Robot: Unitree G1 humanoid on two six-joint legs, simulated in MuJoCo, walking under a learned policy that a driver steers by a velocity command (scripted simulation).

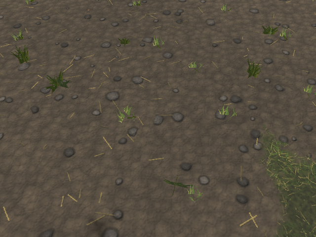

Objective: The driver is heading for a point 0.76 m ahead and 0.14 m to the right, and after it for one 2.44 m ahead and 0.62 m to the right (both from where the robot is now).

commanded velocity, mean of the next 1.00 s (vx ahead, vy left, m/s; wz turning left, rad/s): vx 0.50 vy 0.00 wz -0.38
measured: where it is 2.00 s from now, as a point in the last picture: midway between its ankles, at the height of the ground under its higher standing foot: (210, 144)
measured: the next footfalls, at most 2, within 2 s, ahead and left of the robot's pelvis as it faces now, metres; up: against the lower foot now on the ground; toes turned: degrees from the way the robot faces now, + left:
right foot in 0.04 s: +0.19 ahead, -0.10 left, +0.00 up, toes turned -4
left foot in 0.52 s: +0.50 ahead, +0.06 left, +0.00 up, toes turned -21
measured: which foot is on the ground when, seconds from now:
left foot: down 0.00-0.06, up 0.08-0.50, down 0.52-1.00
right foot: up 0.00-0.02, down 0.04-0.52, up 0.54-0.98, down 1.00-1.00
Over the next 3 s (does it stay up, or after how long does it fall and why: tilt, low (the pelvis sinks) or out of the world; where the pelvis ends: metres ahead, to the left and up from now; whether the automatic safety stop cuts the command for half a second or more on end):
stays up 1.29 -0.46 0.02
